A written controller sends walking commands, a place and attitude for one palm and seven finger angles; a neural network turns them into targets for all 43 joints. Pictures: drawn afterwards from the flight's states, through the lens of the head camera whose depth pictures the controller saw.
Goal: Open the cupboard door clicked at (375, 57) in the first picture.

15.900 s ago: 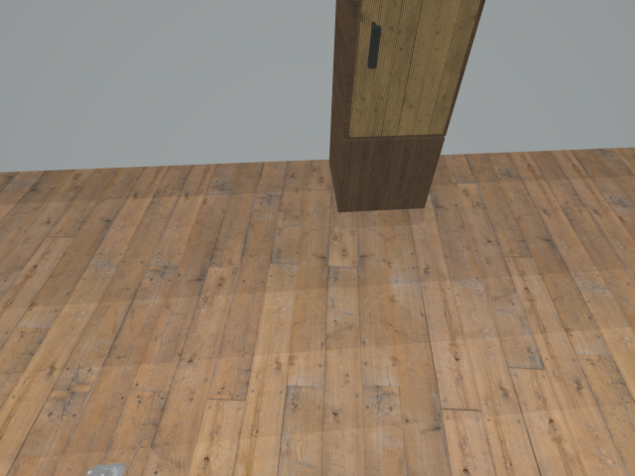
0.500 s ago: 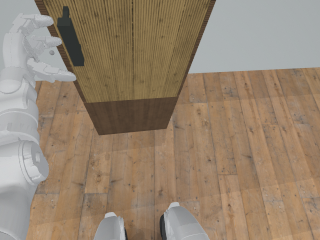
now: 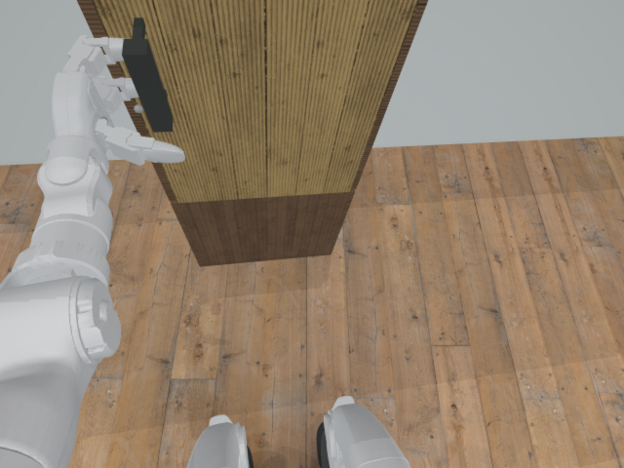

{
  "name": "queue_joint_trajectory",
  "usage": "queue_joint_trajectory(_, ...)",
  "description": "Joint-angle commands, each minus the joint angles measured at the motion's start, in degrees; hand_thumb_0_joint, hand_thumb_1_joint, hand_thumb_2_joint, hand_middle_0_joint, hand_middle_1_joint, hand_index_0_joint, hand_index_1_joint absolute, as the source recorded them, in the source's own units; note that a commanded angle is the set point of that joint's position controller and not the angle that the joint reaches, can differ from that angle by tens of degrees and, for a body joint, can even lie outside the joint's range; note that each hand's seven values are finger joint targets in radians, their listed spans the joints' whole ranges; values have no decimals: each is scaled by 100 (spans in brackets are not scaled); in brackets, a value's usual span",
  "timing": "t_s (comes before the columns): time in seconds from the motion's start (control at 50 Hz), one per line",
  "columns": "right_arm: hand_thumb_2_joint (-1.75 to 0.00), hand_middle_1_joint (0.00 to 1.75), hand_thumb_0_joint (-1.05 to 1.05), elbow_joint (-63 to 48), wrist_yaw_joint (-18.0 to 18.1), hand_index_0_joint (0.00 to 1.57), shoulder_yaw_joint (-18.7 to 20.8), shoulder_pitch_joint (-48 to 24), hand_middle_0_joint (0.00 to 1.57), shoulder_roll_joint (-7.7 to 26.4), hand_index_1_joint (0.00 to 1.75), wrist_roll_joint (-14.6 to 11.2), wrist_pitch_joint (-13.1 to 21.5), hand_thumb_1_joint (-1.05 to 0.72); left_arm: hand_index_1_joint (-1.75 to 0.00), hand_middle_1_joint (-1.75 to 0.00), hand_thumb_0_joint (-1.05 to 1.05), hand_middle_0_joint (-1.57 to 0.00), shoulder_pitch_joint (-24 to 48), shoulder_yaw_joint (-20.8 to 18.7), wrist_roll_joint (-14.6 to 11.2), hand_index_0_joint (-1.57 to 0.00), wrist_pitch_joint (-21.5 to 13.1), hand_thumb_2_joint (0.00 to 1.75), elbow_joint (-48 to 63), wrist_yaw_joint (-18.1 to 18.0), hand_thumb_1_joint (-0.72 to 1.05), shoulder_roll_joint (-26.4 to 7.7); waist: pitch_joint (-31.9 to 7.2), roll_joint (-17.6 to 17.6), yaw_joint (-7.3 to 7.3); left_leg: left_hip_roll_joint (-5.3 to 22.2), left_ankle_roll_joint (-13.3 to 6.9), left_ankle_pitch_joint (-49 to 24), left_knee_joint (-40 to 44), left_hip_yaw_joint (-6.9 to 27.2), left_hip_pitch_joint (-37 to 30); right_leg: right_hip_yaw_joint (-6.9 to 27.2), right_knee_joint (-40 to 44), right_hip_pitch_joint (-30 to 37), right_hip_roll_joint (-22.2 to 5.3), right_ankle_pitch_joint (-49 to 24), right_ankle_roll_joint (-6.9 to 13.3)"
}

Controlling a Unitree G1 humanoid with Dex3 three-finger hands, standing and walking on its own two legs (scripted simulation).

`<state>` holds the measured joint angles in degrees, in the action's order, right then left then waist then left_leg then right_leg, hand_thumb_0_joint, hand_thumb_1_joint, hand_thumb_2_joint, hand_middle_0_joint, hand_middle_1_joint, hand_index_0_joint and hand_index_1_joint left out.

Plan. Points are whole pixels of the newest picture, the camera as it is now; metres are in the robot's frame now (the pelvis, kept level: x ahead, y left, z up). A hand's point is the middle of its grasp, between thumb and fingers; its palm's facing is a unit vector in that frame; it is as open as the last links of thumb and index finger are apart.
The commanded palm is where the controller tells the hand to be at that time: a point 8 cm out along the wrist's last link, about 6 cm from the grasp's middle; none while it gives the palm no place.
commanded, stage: slide the fingers in behind the handle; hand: left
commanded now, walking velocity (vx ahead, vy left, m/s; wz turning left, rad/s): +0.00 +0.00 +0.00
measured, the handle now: (151, 77) +0.59 +0.14 +0.08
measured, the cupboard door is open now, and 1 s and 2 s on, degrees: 0 0 2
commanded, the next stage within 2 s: close the thumb around the handle in 0.84 s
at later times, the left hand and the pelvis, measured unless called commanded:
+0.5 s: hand (169, 106) +0.54 +0.11 +0.09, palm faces +0.02 -1.00 -0.02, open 14.0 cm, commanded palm +0.52 +0.16 +0.08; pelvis +0.00 -0.01 +0.00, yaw +1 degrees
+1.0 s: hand (169, 106) +0.54 +0.11 +0.09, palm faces +0.01 -1.00 -0.02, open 14.0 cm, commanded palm +0.52 +0.16 +0.08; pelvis +0.00 -0.01 +0.00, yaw +0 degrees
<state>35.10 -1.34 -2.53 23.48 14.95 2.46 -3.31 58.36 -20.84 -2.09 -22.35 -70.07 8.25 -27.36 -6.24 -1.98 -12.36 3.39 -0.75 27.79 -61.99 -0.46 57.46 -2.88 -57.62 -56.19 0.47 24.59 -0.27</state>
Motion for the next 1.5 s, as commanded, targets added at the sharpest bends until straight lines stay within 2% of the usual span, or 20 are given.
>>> queue_joint_trajectory(0.0, -90, 30, 0, -136, 15, 20, 446, 1124, 20, 1038, 30, 10, 56, -90, -120, -120, 0, -30, 2788, 55, -53, -30, -477, 30, 1336, -82, -50, -920, -3060, -775, -80, -174, -12, -2599, 545, 381, -2605, -5, 534, 869, 253, -1867, 138)
queue_joint_trajectory(0.08, -90, 30, 0, -159, 9, 20, 430, 1152, 20, 1026, 30, 12, 34, -90, -120, -120, 0, -30, 2747, 41, -50, -30, -356, 30, 1194, -189, -50, -850, -2856, -502, -95, -225, -69, -2419, 573, 314, -2251, 23, 568, 1089, 258, -1944, 123)
queue_joint_trajectory(0.22, -90, 30, 0, -176, -22, 20, 439, 1129, 20, 984, 30, 32, 52, -90, -120, -120, 0, -30, 2681, -64, -5, -30, -495, 30, 1394, -378, -50, -920, -3051, -577, 17, -249, -50, -2511, 580, 243, -2232, 76, 553, 1354, 247, -2168, 121)
queue_joint_trajectory(0.26, -90, 30, 0, -166, -29, 20, 443, 1111, 20, 972, 30, 16, 39, -90, -120, -120, 0, -30, 2610, 94, 49, -30, -459, 30, 1206, -389, -50, -739, -2777, -375, -58, -258, -67, -2276, 612, 222, -2037, 73, 600, 1322, 243, -2049, 109)
queue_joint_trajectory(0.3, -90, 30, 0, -165, -34, 20, 440, 1121, 20, 967, 30, 23, 52, -90, -120, -120, 0, -30, 2689, 187, 58, -30, -459, 30, 1225, -415, -50, -615, -2804, -509, -60, -263, -63, -2222, 619, 225, -2075, 77, 593, 1243, 233, -1984, 116)
queue_joint_trajectory(0.36, -90, 30, 0, -141, -13, 20, 440, 1120, 20, 980, 30, 22, 60, -90, -120, -120, 0, -30, 2877, 151, 62, -30, -422, 30, 1115, -475, -50, -691, -2644, -354, -134, -283, -84, -1941, 616, 208, -1814, 116, 631, 1278, 222, -1831, 105)
queue_joint_trajectory(0.44, -90, 30, 0, -72, -32, 20, 462, 1146, 20, 971, 30, 55, 112, -90, -120, -120, 0, -30, 3070, 330, 128, -30, -503, 30, 1134, -547, -50, -482, -2784, -529, -209, -273, -73, -1998, 536, 244, -2011, 102, 590, 1020, 205, -1765, 107)
queue_joint_trajectory(0.48, -90, 30, 0, -56, -24, 20, 447, 1195, 20, 1003, 30, 65, 125, -90, -120, -120, 0, -30, 3102, 208, 107, -30, -494, 30, 1057, -555, -50, -638, -2774, -326, -233, -288, -115, -1954, 525, 239, -1868, 122, 599, 1157, 218, -1803, 102)
queue_joint_trajectory(0.54, -90, 30, 0, -122, -15, 20, 441, 1145, 20, 980, 30, 49, 115, -90, -120, -120, 0, -30, 3067, 221, 116, -30, -482, 30, 1215, -484, -50, -674, -3061, -617, -125, -303, -89, -2094, 522, 205, -1951, 148, 559, 1306, 205, -1964, 115)
queue_joint_trajectory(0.6, -90, 30, 0, -127, -16, 20, 456, 1156, 20, 976, 30, 36, 102, -90, -120, -120, 0, -30, 2944, 253, 48, -30, -459, 30, 1233, -454, -50, -562, -3109, -569, -130, -292, -83, -2278, 523, 214, -2094, 118, 561, 1311, 221, -2111, 109)
queue_joint_trajectory(0.68, -90, 30, 0, -136, 3, 20, 444, 1180, 20, 993, 30, 31, 86, -90, -120, -120, 0, -30, 2931, 24, 21, -30, -456, 30, 1270, -460, -50, -864, -3000, -383, -84, -300, -106, -2150, 566, 195, -1895, 149, 602, 1526, 226, -2107, 107)
queue_joint_trajectory(0.92, -90, 30, 0, -118, -28, 20, 475, 1116, 20, 971, 30, 29, 81, -90, -120, -120, 0, -30, 2700, 238, 24, -30, -534, 30, 1304, -490, -50, -506, -2959, -553, -60, -283, -59, -2353, 584, 208, -2163, 102, 582, 1300, 223, -2140, 120)
queue_joint_trajectory(1.04, -90, 30, 0, -82, -33, 20, 475, 1125, 20, 981, 30, 31, 76, -90, -124, -124, 0, -32, 2778, 317, 35, -32, -508, 44, 1169, -512, -16, -402, -2768, -408, -134, -274, -64, -2263, 586, 234, -2096, 76, 596, 1183, 226, -2028, 114)
queue_joint_trajectory(1.16, -90, 30, 0, -81, -56, 20, 516, 1139, 20, 974, 30, 57, 63, -90, -127, -127, 0, -35, 2805, 389, 13, -35, -560, 59, 1460, -531, 17, -250, -3165, -619, -88, -256, -32, -2666, 534, 272, -2497, 48, 536, 1148, 226, -2223, 127)
queue_joint_trajectory(1.2, -90, 30, 0, -58, -55, 20, 506, 1125, 20, 967, 30, 48, 55, -90, -128, -128, 0, -36, 2783, 477, 20, -36, -550, 64, 1332, -529, 28, -163, -3008, -563, -123, -243, -24, -2644, 546, 298, -2438, 31, 528, 1068, 226, -2189, 124)
queue_joint_trajectory(1.26, -90, 30, 0, -58, -58, 20, 501, 1113, 20, 989, 30, 37, 39, -90, -130, -130, 0, -37, 2698, 353, 44, -37, -504, 71, 1171, -564, 45, -320, -2765, -380, -111, -273, -51, -2315, 585, 258, -2154, 56, 605, 1158, 230, -2027, 122)
queue_joint_trajectory(1.32, -90, 30, 0, -45, -37, 20, 498, 1133, 20, 991, 30, 47, 43, -90, -132, -132, 0, -38, 2880, 333, 68, -38, -538, 78, 1292, -554, 62, -397, -2932, -493, -112, -271, -47, -2406, 572, 276, -2265, 55, 561, 1153, 218, -2082, 126)
queue_joint_trajectory(1.36, -90, 30, 0, -55, -51, 20, 484, 1091, 20, 961, 30, 38, 49, -90, -133, -133, 0, -39, 2835, 500, 53, -39, -512, 83, 1230, -527, 73, -188, -2825, -558, -143, -277, -43, -2350, 575, 256, -2257, 47, 587, 1076, 225, -2022, 129)
queue_joint_trajectory(1.42, -90, 30, 0, -42, -28, 20, 488, 1129, 20, 991, 30, 41, 43, -90, -135, -135, 0, -40, 2847, 351, 52, -40, -511, 90, 1165, -525, 90, -371, -2888, -461, -131, -280, -51, -2346, 563, 278, -2183, 55, 564, 1133, 219, -2039, 124)
queue_joint_trajectory(1.48, -90, 30, 0, -33, -26, 20, 489, 1146, 20, 995, 30, 48, 49, -90, -135, -135, 0, -40, 2988, 491, 68, -40, -488, 90, 1128, -526, 90, -236, -2763, -498, -222, -269, -59, -2278, 562, 307, -2229, 38, 571, 949, 216, -1907, 133)
